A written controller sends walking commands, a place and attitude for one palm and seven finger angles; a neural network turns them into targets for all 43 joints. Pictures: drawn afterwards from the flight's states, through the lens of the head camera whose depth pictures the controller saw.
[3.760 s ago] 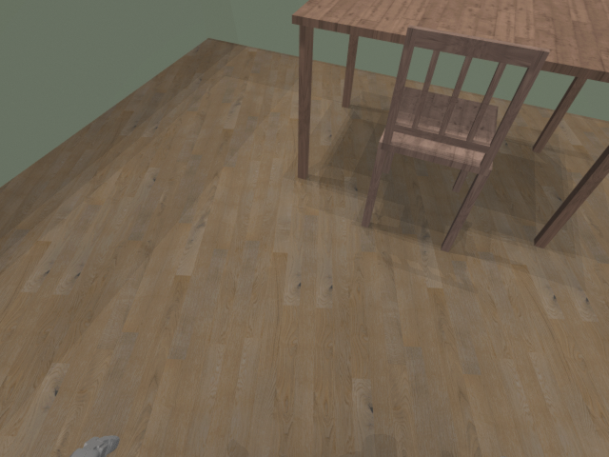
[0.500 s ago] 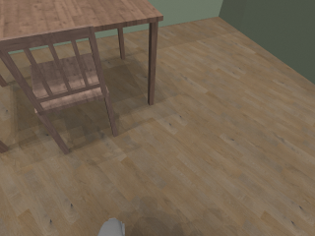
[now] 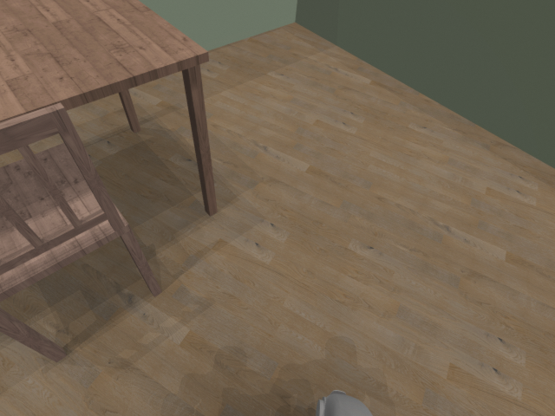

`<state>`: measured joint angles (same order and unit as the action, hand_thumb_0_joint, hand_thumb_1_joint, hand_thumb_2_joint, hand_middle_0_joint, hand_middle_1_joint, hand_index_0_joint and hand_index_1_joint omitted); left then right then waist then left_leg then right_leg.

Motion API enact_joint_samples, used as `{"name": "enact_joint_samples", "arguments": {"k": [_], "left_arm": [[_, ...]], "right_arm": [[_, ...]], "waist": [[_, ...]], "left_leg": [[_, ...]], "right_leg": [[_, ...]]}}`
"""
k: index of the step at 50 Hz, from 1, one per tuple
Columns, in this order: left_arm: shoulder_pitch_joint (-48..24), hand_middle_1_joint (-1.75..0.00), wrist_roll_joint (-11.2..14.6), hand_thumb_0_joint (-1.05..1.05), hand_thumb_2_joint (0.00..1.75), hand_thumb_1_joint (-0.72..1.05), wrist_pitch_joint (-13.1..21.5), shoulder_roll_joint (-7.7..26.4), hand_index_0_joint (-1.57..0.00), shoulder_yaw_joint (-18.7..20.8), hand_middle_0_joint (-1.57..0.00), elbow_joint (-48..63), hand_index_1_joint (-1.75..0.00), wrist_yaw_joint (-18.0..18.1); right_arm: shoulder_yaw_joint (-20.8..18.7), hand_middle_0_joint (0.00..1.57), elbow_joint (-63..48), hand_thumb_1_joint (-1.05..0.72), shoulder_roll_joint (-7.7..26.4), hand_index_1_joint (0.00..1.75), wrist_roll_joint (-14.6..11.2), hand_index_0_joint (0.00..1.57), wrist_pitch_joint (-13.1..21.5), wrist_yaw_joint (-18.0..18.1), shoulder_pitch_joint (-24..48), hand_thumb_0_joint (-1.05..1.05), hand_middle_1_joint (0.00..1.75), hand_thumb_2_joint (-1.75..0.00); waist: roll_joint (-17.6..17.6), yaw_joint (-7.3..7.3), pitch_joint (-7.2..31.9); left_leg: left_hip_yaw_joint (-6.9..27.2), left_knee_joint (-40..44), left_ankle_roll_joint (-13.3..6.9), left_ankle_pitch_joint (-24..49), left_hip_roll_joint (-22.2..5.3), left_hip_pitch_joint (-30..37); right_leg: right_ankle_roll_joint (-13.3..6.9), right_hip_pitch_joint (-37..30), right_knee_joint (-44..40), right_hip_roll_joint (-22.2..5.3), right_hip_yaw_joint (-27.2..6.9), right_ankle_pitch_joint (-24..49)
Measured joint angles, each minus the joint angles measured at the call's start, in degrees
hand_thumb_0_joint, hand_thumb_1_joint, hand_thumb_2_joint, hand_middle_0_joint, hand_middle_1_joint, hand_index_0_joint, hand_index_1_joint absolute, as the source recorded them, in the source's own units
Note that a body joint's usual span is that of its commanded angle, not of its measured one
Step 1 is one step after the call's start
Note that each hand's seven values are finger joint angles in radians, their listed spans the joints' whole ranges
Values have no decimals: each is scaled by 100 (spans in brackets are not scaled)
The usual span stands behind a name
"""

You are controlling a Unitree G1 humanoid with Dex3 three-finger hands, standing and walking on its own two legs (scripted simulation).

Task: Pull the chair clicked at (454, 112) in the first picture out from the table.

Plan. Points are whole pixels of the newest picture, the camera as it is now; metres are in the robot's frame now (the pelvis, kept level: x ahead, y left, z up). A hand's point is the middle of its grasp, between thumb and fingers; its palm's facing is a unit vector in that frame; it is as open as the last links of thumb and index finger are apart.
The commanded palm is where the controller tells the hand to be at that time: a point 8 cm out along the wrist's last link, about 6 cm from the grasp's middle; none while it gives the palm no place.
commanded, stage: walk to a spot facing it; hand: left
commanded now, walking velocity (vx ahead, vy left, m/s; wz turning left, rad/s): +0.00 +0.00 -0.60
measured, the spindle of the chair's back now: (6, 210) +0.46 +0.58 -0.11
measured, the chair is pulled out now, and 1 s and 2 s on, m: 0.00 0.00 0.00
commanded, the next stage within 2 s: turn to face it in 0.06 s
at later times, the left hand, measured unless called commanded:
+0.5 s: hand (190, 370) +0.21 +0.16 -0.18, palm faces +0.00 -0.99 -0.14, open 7.4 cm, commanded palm none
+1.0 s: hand out of the picture +0.12 +0.17 -0.15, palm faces +0.29 -0.91 -0.31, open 7.4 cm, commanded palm none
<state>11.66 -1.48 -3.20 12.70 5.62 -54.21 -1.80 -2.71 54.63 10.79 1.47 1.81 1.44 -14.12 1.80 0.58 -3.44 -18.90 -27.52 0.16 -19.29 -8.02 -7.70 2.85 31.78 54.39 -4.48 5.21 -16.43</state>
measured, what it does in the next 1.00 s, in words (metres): steps on the spot: right foot, then left foot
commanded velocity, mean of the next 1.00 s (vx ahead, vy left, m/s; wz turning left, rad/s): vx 0.00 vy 0.00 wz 0.44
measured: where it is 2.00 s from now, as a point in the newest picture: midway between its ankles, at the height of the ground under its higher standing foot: outside the picture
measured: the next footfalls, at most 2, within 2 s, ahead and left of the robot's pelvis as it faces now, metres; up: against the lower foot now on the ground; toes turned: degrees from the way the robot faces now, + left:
right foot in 0.12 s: +0.12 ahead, -0.13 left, +0.00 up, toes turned -12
left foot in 0.48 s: +0.15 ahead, +0.10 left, +0.00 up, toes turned +5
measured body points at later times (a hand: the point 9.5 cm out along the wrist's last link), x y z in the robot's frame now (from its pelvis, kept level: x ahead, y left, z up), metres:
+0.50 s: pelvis +0.08 +0.00 -0.02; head +0.09 +0.02 +0.43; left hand +0.21 +0.21 -0.16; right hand +0.08 -0.23 -0.17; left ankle +0.11 +0.10 -0.74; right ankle +0.08 -0.12 -0.74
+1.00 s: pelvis +0.07 -0.05 -0.01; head +0.09 -0.08 +0.44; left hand +0.10 +0.22 -0.12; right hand +0.18 -0.30 -0.16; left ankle +0.08 +0.09 -0.70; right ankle +0.08 -0.16 -0.74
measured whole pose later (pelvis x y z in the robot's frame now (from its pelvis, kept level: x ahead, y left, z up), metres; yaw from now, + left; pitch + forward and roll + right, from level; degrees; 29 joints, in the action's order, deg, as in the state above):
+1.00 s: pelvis +0.07 -0.05 -0.01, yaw +15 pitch +0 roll +1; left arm 10.1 -0.7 -1.0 10.8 3.2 -52.2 1.7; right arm -6.0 54.0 15.5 1.5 -4.7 -0.5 -13.0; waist -3.2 -1.3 -1.6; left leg 3.7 -49.4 1.7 -23.7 3.1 -27.8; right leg -0.9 14.2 32.3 -2.5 4.4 -18.2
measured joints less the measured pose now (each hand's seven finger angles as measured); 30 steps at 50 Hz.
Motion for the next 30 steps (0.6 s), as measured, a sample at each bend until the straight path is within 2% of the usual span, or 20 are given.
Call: {"name": "enact_joint_samples", "arguments": {"k": [4, 6, 7, 9, 10, 12, 14, 16, 22, 23, 25, 27, 30], "left_arm": [[-306, -30, -5, 1, 90, 91, 50, -58, -20, -64, -20, 129, -30, -5], [-394, -30, -16, 1, 89, 91, 175, -13, -20, -113, -20, 240, -30, -8], [-459, -30, -10, 1, 89, 91, 272, -10, -20, -120, -20, 267, -30, 21], [-555, -30, 63, 1, 89, 91, 366, -34, -20, -164, -20, 315, -30, 94], [-557, -30, 83, 1, 89, 91, 369, -37, -20, -182, -20, 330, -30, 134], [-520, -30, 91, 1, 89, 91, 341, -56, -20, -216, -20, 291, -30, 222], [-480, -30, 66, 1, 89, 91, 308, -89, -20, -254, -20, 181, -30, 290], [-456, -30, 49, 1, 89, 91, 286, -137, -20, -307, -20, 67, -30, 319], [-472, -30, 56, 1, 89, 91, 265, -331, -20, -410, -20, -55, -30, 312], [-463, -30, 67, 1, 89, 91, 256, -363, -20, -410, -20, -45, -30, 312], [-415, -30, 100, 1, 89, 90, 209, -378, -21, -372, -20, -20, -30, 310], [-322, -30, 103, 1, 89, 91, 138, -347, -20, -307, -20, -35, -30, 328], [-224, -30, 82, 1, 89, 91, 79, -283, -20, -219, -20, -142, -30, 314]], "right_arm": [[-94, 20, 111, -93, 148, 30, 16, 20, -130, -40, -204, -1, 30, -90], [-127, 20, 127, -92, 197, 30, -14, 20, -194, -72, -382, -1, 30, -90], [-134, 20, 148, -92, 233, 30, -38, 20, -251, -87, -404, 0, 30, -90], [-122, 20, 172, -92, 298, 30, -71, 20, -392, -35, -308, 0, 30, -90], [-110, 20, 177, -92, 301, 30, -72, 20, -435, -8, -242, 0, 30, -90], [-68, 20, 165, -92, 282, 30, -49, 20, -470, 10, -112, 0, 30, -90], [-19, 20, 130, -92, 225, 30, -31, 20, -457, 7, -36, 0, 30, -90], [33, 20, 108, -92, 138, 30, -29, 20, -431, -7, -36, 0, 30, -90], [150, 20, 280, -92, -187, 30, -42, 20, -418, -75, -247, 0, 30, -90], [151, 20, 308, -93, -204, 30, -41, 20, -423, -94, -298, 0, 30, -90], [149, 20, 353, -93, -264, 30, -21, 20, -418, -138, -363, 1, 30, -90], [154, 20, 339, -93, -334, 30, 22, 20, -396, -141, -359, 1, 30, -90], [135, 20, 271, -93, -364, 30, 25, 20, -325, -103, -341, 1, 30, -90]], "waist": [[-114, -162, -152], [-139, -217, -164], [-181, -196, -186], [-291, -203, -293], [-309, -201, -311], [-341, -226, -264], [-363, -296, -136], [-366, -353, 15], [-268, -331, 252], [-256, -315, 266], [-134, -278, 296], [-10, -245, 291], [8, -250, 229]], "left_leg": [[-279, -459, 167, -446, -176, 108], [-313, -1181, 267, -749, -343, -63], [-77, -1937, 334, -957, -398, -366], [729, -3446, 401, -1356, -213, -1051], [1013, -3950, 406, -1344, -95, -1322], [1361, -4397, 408, -1038, 39, -1740], [1534, -4264, 394, -725, 103, -1998], [1596, -3755, 358, -507, 148, -2051], [1425, -1632, 284, -89, 281, -1381], [1372, -1283, 270, 122, 300, -1223], [1369, -1095, -52, 162, 430, -1174], [1356, -1073, -235, 97, 553, -1214], [1423, -656, -279, 340, 674, -1146]], "right_leg": [[-137, -469, -1075, 135, 171, -69], [-307, -894, -1748, 218, 241, 400], [-433, -848, -1634, 270, 215, 280], [-600, -802, -1356, 366, 156, -41], [-630, -860, -1385, 405, 108, -92], [-585, -1044, -1648, 476, 29, -3], [-582, -1223, -1955, 507, 0, 121], [-574, -1384, -2193, 496, 11, 187], [-416, -1743, -2280, 349, 305, 19], [-372, -1746, -2168, 314, 387, -74], [-257, -1626, -1827, 170, 462, -329], [-155, -1305, -1041, 142, 224, -977], [-72, -806, 208, 180, -100, -1075]]}}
